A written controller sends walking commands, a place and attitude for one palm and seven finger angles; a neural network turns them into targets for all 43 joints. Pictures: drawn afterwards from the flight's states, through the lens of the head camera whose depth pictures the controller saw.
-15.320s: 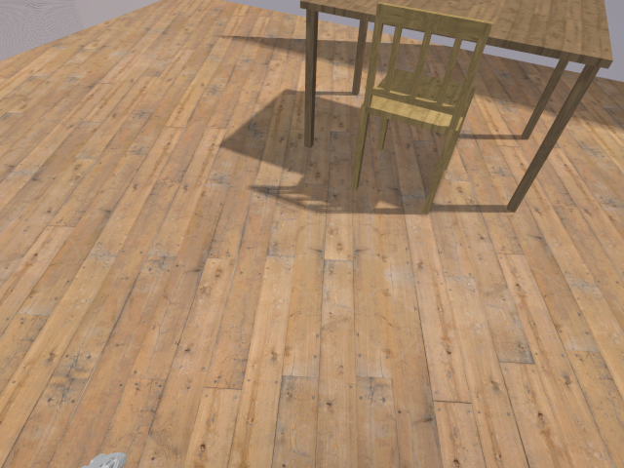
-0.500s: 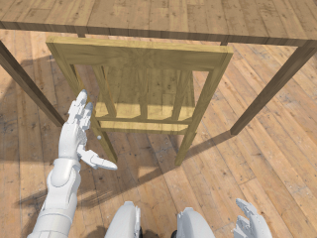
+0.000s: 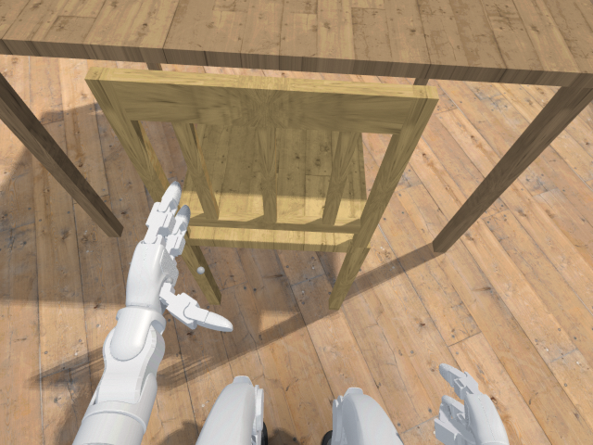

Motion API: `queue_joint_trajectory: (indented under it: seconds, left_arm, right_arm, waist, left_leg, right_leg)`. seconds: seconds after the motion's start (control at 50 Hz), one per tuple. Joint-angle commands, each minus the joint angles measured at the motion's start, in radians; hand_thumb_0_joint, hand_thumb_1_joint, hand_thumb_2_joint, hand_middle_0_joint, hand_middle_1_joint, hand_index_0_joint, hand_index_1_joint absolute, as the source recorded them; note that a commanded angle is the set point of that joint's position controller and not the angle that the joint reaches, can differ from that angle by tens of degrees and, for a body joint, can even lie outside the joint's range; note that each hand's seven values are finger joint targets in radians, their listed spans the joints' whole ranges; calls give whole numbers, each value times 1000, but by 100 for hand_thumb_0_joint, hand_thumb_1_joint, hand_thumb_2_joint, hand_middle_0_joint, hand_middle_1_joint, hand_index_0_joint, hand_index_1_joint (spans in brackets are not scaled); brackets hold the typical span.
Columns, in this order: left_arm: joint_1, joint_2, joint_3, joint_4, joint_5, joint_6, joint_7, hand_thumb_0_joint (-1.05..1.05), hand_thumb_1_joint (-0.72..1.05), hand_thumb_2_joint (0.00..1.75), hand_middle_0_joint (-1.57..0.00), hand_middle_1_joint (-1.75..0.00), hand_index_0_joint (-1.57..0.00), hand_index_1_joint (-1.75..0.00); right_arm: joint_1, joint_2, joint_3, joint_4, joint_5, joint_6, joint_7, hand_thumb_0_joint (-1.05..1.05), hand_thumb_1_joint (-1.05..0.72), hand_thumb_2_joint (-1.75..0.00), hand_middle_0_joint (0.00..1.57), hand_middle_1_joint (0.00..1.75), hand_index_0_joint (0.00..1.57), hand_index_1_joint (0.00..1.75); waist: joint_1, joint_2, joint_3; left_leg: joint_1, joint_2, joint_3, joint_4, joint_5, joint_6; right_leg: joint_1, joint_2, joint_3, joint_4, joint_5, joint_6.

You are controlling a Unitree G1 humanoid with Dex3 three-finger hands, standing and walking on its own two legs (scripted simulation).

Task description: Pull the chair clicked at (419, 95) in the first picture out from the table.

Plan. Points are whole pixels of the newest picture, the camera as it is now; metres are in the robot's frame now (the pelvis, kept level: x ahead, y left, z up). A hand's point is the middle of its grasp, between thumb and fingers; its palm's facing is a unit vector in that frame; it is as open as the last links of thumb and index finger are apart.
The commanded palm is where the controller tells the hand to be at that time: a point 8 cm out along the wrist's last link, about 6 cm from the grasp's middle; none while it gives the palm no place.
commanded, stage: aim the fingers beside a spindle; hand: left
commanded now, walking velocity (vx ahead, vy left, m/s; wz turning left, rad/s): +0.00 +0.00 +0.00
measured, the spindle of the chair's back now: (268, 179) +0.49 +0.06 +0.00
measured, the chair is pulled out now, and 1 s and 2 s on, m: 0.00 0.00 0.00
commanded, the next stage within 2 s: none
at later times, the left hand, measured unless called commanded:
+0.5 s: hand (183, 259) +0.34 +0.16 +0.03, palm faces +0.01 -1.00 -0.05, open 16.9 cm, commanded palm +0.32 +0.21 +0.02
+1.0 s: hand (188, 267) +0.34 +0.16 +0.01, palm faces -0.04 -1.00 +0.01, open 16.9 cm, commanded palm +0.32 +0.21 +0.02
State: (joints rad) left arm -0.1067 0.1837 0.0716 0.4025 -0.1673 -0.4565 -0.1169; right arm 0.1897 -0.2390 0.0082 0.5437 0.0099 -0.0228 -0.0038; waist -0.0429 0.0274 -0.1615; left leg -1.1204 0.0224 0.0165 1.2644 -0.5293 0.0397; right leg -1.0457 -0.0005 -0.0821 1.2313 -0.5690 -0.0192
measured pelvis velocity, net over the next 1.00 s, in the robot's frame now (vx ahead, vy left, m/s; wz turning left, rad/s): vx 0.00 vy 0.01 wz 0.00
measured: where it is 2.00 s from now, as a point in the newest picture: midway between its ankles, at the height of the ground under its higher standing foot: outside the picture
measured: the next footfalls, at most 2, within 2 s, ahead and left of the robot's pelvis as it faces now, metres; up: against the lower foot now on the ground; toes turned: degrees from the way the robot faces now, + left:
none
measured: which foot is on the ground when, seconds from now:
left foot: down 0.00-1.00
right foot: down 0.00-1.00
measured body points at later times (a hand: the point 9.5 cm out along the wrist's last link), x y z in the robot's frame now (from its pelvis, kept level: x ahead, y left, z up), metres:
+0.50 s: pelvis +0.00 +0.00 +0.00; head +0.10 +0.01 +0.44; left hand +0.33 +0.21 +0.03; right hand +0.15 -0.25 -0.11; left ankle +0.03 +0.09 -0.63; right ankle +0.01 -0.11 -0.63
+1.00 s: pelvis +0.00 +0.01 +0.00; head +0.12 +0.02 +0.44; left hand +0.33 +0.21 +0.01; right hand +0.16 -0.24 -0.10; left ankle +0.03 +0.09 -0.63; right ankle +0.01 -0.11 -0.63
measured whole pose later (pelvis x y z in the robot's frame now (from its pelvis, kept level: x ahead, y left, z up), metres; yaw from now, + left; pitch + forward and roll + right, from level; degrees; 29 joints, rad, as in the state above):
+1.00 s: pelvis +0.00 +0.01 +0.00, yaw +0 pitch +23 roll -3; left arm -0.11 0.22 0.10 0.41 -0.20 -0.44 -0.15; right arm 0.20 -0.24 0.01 0.54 0.02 -0.02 0.00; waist -0.05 0.03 -0.16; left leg -1.13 0.02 0.01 1.27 -0.54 0.05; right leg -1.04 0.00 -0.08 1.22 -0.57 -0.01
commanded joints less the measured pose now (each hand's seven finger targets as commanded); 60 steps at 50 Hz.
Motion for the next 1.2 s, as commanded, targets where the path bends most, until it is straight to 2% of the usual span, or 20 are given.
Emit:
queue_joint_trajectory:
  seconds: [0.0, 0.06, 0.14, 0.2, 0.3, 0.36, 0.46, 0.5, 0.56, 0.64, 0.68, 0.7, 0.76, 0.8, 0.9, 0.98, 1.06, 1.1, 1.12, 1.18]
  left_arm:
    - [-194, 165, 103, -326, 5, -120, 54, 0, -50, 30, -6, -8, -6, -8]
    - [-168, 169, 118, -240, 10, -109, 54, 0, -50, 30, -6, -8, -6, -8]
    - [-181, 100, 50, -89, -1, -56, -3, 0, -50, 30, -6, -8, -6, -8]
    - [-195, 75, 19, -128, -25, -51, -41, 0, -50, 30, -6, -8, -6, -8]
    - [-227, 187, 109, -332, -33, -115, -8, 0, -50, 30, -6, -8, -6, -8]
    - [-220, 224, 157, -297, -16, -130, 35, 0, -50, 30, -6, -8, -6, -8]
    - [-197, 137, 97, -63, -6, -73, 4, 0, -50, 30, -6, -8, -6, -8]
    - [-201, 120, 79, -39, -18, -52, -29, 0, -50, 30, -6, -8, -6, -8]
    - [-254, 91, 27, -131, -38, -55, -65, 0, -50, 30, -6, -8, -6, -8]
    - [-247, 182, 109, -316, -47, -106, -24, 0, -50, 30, -6, -8, -6, -8]
    - [-242, 228, 157, -323, -33, -118, 12, 0, -50, 30, -6, -8, -6, -8]
    - [-218, 190, 130, -288, -25, -113, 22, 0, -50, 30, -6, -8, -6, -8]
    - [-176, 188, 153, -135, -4, -85, 34, 0, -50, 30, -6, -8, -6, -8]
    - [-177, 127, 93, -72, 0, -60, 10, 0, -50, 30, -6, -8, -6, -8]
    - [-185, 80, 22, -196, -37, -54, -53, 0, -50, 30, -6, -8, -6, -8]
    - [-214, 143, 57, -375, -38, -98, -7, 0, -50, 30, -6, -8, -6, -8]
    - [-176, 170, 108, -256, 4, -99, 58, 0, -50, 30, -6, -8, -6, -8]
    - [-204, 136, 86, -169, 21, -85, 60, 0, -50, 30, -6, -8, -6, -8]
    - [-177, 133, 95, -125, 22, -76, 54, 0, -50, 30, -6, -8, -6, -8]
    - [-160, 120, 78, -121, 12, -58, 17, 0, -50, 30, -6, -8, -6, -8]
  right_arm:
    - [28, -139, -60, -119, -7, -36, -6, 0, -90, -90, 20, 30, 20, 30]
    - [27, -141, -57, -107, -5, -30, -7, 0, -90, -90, 20, 30, 20, 30]
    - [25, -156, -55, -101, 8, -22, -8, 0, -90, -90, 20, 30, 20, 30]
    - [24, -158, -59, -115, 12, -29, -12, 0, -90, -90, 20, 30, 20, 30]
    - [24, -149, -60, -118, 4, -47, -19, 0, -90, -90, 20, 30, 20, 30]
    - [28, -145, -55, -98, -5, -46, -19, 0, -90, -90, 20, 30, 20, 30]
    - [22, -154, -50, -91, 4, -34, -13, 0, -90, -90, 20, 30, 20, 30]
    - [30, -162, -53, -97, 10, -31, -14, 0, -90, -90, 20, 30, 20, 30]
    - [28, -163, -58, -115, 14, -41, -15, 0, -90, -90, 20, 30, 20, 30]
    - [36, -156, -63, -115, 5, -55, -20, 0, -90, -90, 20, 30, 20, 30]
    - [39, -154, -60, -101, -2, -54, -20, 0, -90, -90, 20, 30, 20, 30]
    - [35, -146, -57, -99, -4, -51, -16, 0, -90, -90, 20, 30, 20, 30]
    - [39, -151, -56, -85, -3, -37, -11, 0, -90, -90, 20, 30, 20, 30]
    - [37, -155, -55, -91, 2, -28, -7, 0, -90, -90, 20, 30, 20, 30]
    - [34, -160, -65, -125, 12, -32, -8, 0, -90, -90, 20, 30, 20, 30]
    - [41, -155, -66, -119, 3, -46, -14, 0, -90, -90, 20, 30, 20, 30]
    - [43, -151, -60, -92, -5, -36, -12, 0, -90, -90, 20, 30, 20, 30]
    - [32, -149, -56, -87, -5, -26, -7, 0, -90, -90, 20, 30, 20, 30]
    - [31, -151, -56, -91, -5, -21, -5, 0, -90, -90, 20, 30, 20, 30]
    - [26, -157, -58, -114, 2, -13, -4, 0, -90, -90, 20, 30, 20, 30]
  waist:
    - [10, 60, -436]
    - [-1, 11, -373]
    - [-31, -36, -272]
    - [-27, -18, -325]
    - [8, 71, -453]
    - [0, 35, -406]
    - [-29, -14, -266]
    - [-28, -32, -288]
    - [-29, 28, -370]
    - [5, 79, -487]
    - [7, 77, -478]
    - [-3, 59, -438]
    - [-11, -5, -332]
    - [-25, -14, -300]
    - [-15, 45, -402]
    - [-5, 87, -476]
    - [-17, 3, -364]
    - [-28, -9, -306]
    - [-17, -7, -286]
    - [-4, 18, -338]
  left_leg:
    - [412, -4, -80, -165, 380, -24]
    - [329, -8, -69, -163, 308, -16]
    - [248, -12, -65, -165, 183, -13]
    - [270, -16, -61, -160, 204, -8]
    - [380, -9, -69, -159, 333, -16]
    - [336, -8, -70, -156, 319, -13]
    - [218, -17, -55, -157, 168, -10]
    - [217, -18, -54, -157, 174, -9]
    - [289, -13, -64, -152, 226, -8]
    - [410, -6, -75, -156, 372, -17]
    - [407, -3, -78, -155, 397, -19]
    - [386, -5, -75, -156, 376, -17]
    - [286, -8, -70, -157, 294, -15]
    - [263, -11, -63, -159, 256, -15]
    - [371, -4, -74, -164, 328, -18]
    - [482, 6, -103, -169, 439, -28]
    - [372, 3, -97, -162, 370, -23]
    - [311, -4, -88, -160, 281, -22]
    - [291, -7, -87, -168, 246, -25]
    - [313, -9, -78, -171, 260, -24]
  right_leg:
    - [159, 10, 34, -142, 328, -13]
    - [175, 15, 43, -158, 296, -10]
    - [129, 14, 42, -187, 204, -7]
    - [156, 9, 49, -190, 227, -9]
    - [194, 9, 50, -161, 314, -13]
    - [186, 15, 49, -156, 302, -9]
    - [133, 15, 54, -189, 185, -7]
    - [149, 13, 55, -189, 201, -7]
    - [147, 9, 51, -176, 237, -11]
    - [187, 10, 46, -157, 337, -12]
    - [181, 12, 43, -145, 353, -11]
    - [171, 13, 41, -150, 338, -8]
    - [151, 17, 37, -155, 288, -7]
    - [132, 15, 35, -161, 267, -7]
    - [142, 11, 31, -163, 302, -13]
    - [133, 12, 21, -147, 340, -14]
    - [115, 17, 19, -142, 307, -10]
    - [90, 15, 19, -145, 252, -8]
    - [89, 16, 18, -148, 222, -11]
    - [112, 16, 25, -152, 241, -16]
